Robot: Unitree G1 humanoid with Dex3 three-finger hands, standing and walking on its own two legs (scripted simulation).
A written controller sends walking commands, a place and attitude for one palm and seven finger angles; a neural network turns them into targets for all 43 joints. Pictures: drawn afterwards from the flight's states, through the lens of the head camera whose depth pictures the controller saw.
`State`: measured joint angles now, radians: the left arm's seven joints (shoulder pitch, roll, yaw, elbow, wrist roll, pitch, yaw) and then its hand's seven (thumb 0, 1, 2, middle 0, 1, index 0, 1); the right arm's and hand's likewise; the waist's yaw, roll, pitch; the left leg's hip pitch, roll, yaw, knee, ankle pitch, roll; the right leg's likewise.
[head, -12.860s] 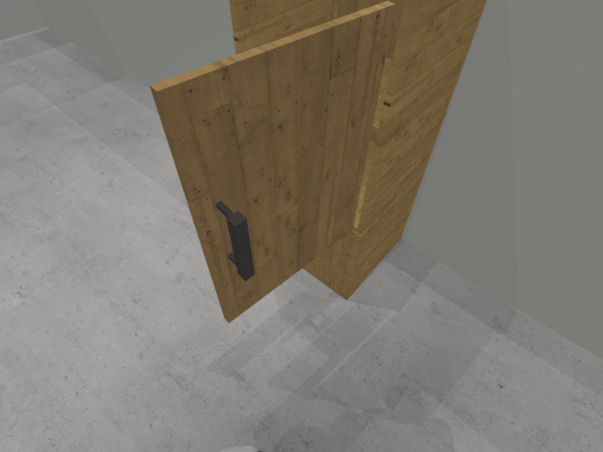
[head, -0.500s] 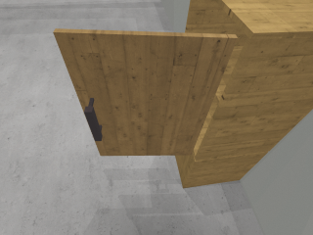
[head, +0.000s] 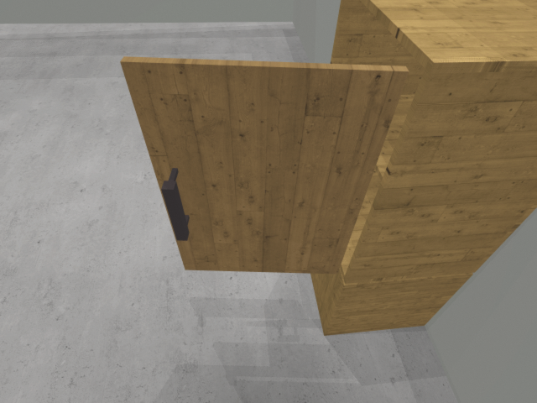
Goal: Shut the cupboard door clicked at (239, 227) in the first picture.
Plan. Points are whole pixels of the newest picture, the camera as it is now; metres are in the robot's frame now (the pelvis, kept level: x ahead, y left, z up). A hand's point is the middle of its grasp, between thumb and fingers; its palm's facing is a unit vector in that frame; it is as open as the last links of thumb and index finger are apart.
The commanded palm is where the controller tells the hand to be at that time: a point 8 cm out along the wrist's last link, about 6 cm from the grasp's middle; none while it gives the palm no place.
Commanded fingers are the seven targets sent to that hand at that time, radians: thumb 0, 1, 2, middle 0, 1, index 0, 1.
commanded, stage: come to a stop and stand still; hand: left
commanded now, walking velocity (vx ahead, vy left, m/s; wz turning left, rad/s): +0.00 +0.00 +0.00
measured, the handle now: (178, 205) +0.49 +0.21 -0.03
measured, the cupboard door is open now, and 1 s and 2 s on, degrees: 83 83 83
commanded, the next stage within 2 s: look again from close up in 0.60 s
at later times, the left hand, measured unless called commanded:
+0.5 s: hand out of the picture -0.07 +0.15 -0.16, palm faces +0.03 -0.98 -0.19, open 7.4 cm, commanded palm none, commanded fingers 0.00 0.90 0.90 -0.20 -0.30 -0.20 -0.30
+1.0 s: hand out of the picture -0.02 +0.14 -0.16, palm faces +0.02 -0.99 -0.16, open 7.3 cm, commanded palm none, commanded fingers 0.00 0.90 0.90 -0.20 -0.30 -0.20 -0.30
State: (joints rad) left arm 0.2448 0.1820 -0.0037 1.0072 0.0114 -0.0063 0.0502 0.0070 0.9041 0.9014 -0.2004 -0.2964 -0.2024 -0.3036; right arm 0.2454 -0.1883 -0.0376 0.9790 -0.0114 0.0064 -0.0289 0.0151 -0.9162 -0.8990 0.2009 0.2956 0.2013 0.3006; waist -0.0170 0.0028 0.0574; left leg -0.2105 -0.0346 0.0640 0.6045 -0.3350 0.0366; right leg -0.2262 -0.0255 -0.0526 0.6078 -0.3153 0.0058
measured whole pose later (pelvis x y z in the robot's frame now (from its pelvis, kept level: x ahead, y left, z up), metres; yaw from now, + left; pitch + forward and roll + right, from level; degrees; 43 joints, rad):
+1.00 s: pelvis -0.01 -0.02 +0.02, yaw +0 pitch -1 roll +0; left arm 0.32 0.13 -0.02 1.10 0.01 -0.03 0.05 0.01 0.91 0.90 -0.20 -0.30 -0.20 -0.30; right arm 0.30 -0.10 0.02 1.15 -0.01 -0.02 -0.02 0.01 -0.91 -0.90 0.20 0.30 0.20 0.30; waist 0.00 -0.02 0.02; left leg -0.19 -0.03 0.06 0.42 -0.21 0.04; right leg -0.22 0.00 -0.04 0.43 -0.20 -0.02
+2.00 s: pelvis +0.01 +0.00 +0.01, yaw -1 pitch -2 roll +0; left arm 0.25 0.17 0.00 1.04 0.01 -0.01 0.06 0.01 0.91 0.90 -0.20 -0.30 -0.20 -0.30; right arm 0.28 -0.16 -0.01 1.07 -0.02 -0.01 -0.03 0.02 -0.92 -0.90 0.20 0.30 0.20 0.30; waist -0.01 0.01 0.05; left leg -0.20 -0.04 0.08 0.52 -0.30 0.07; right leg -0.22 -0.02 -0.02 0.54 -0.29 0.01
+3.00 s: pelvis +0.02 -0.05 +0.02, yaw -1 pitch -1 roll +1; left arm 0.29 0.15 -0.02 1.11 0.00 -0.03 0.04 0.01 0.91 0.90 -0.20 -0.30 -0.20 -0.30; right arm 0.27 -0.14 0.02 1.14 -0.02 -0.02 -0.03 0.01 -0.92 -0.90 0.20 0.30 0.20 0.30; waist 0.01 -0.01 0.03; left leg -0.14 0.02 0.05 0.40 -0.25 -0.01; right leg -0.17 0.04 -0.04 0.43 -0.24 -0.07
